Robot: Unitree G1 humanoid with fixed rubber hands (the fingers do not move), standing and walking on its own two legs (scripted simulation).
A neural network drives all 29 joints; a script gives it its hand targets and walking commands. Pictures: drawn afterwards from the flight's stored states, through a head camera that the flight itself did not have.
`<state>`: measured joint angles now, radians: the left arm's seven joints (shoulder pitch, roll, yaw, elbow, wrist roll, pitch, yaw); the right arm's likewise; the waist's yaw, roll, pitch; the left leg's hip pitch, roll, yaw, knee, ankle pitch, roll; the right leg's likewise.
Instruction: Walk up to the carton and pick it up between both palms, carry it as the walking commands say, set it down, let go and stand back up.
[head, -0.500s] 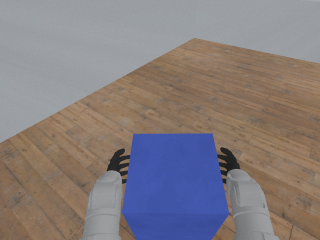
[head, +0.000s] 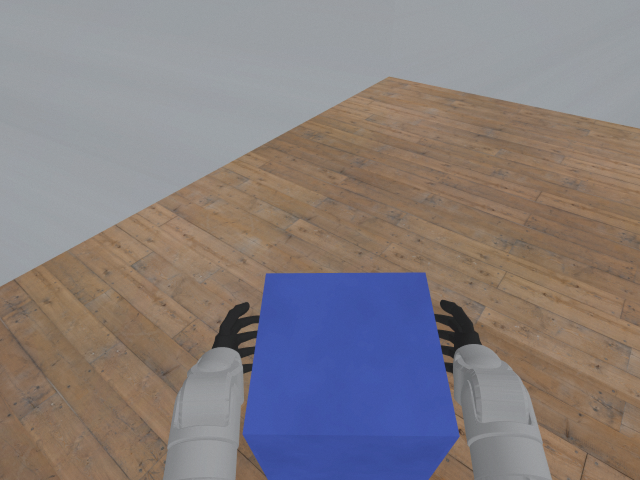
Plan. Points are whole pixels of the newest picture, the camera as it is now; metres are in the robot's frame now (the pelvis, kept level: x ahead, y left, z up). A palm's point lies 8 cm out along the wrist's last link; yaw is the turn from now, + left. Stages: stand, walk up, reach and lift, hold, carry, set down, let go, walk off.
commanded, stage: hold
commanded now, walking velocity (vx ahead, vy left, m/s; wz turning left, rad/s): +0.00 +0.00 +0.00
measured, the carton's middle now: (345, 386) +0.28 +0.00 -0.03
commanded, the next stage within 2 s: carry in 0.26 s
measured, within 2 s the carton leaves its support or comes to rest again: neither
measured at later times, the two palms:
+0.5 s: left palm (252, 350) +0.29 +0.12 +0.05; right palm (495, 368) +0.26 -0.18 +0.04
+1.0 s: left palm (385, 299) +0.35 -0.06 +0.07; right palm out of the picture +0.20 -0.32 +0.08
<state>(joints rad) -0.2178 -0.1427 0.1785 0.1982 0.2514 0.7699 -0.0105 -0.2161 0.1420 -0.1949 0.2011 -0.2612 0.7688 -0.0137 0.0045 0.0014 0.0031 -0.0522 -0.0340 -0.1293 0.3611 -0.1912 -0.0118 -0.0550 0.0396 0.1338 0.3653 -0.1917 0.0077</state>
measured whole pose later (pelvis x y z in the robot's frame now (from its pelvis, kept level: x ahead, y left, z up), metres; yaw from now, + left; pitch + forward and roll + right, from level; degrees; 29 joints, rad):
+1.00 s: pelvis -0.05 +0.00 -0.02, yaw -29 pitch +8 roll +1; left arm -0.68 -0.04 0.25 0.00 0.06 1.18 0.13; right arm -0.69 0.04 -0.26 0.05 -0.06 1.14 -0.14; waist -0.03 -0.06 0.05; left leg -0.35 0.01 0.06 0.56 -0.31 -0.01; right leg -0.62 0.15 0.10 0.71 -0.30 -0.01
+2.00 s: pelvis -0.09 -0.04 -0.03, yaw -85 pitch +5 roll -1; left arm -0.63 -0.08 0.22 0.02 0.10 1.15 0.13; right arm -0.65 0.01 -0.26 0.07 -0.03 1.14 -0.12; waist -0.05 -0.02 0.06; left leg -0.54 0.11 0.09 0.92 -0.50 -0.12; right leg -0.51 0.11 0.04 0.65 -0.22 -0.05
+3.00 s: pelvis -0.30 +0.11 -0.02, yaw -94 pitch +2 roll -1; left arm -0.30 -0.16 0.17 -0.10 0.12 1.16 0.10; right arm -0.28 0.10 -0.19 -0.14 -0.11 1.19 -0.10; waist 0.01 0.03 -0.10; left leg -0.53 0.16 0.09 0.89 -0.50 -0.02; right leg -0.40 -0.05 -0.13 0.57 -0.21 -0.02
